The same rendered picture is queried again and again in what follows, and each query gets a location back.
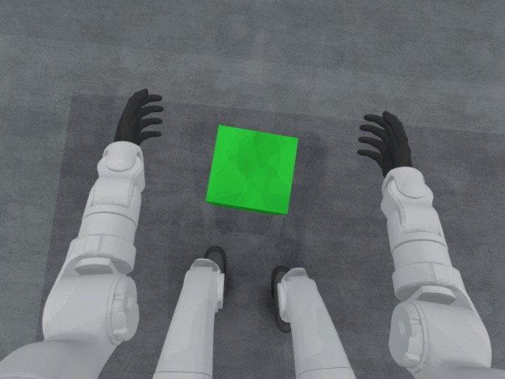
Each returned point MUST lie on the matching robot right hand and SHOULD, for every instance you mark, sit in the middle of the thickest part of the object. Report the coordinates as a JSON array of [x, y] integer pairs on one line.
[[394, 148]]

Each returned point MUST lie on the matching left robot upper arm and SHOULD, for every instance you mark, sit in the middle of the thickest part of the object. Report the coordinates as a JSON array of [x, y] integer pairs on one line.
[[87, 317]]

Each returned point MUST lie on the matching right robot forearm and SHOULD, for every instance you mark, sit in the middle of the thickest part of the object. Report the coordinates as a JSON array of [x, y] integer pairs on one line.
[[423, 269]]

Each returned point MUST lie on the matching carton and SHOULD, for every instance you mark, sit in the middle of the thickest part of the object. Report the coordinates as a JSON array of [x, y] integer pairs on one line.
[[252, 171]]

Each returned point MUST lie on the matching robot left hand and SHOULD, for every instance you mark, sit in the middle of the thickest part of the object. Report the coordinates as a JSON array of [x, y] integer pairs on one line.
[[131, 122]]

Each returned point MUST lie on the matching left robot forearm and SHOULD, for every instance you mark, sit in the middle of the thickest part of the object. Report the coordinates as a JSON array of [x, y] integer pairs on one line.
[[105, 241]]

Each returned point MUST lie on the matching right robot upper arm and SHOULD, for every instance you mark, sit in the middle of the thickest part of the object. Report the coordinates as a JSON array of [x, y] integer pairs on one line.
[[439, 341]]

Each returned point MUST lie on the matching left robot thigh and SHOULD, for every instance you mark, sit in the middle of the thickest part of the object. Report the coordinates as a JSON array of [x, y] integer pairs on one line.
[[188, 349]]

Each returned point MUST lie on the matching robot right shin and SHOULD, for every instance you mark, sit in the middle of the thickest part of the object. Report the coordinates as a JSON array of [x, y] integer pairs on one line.
[[295, 272]]

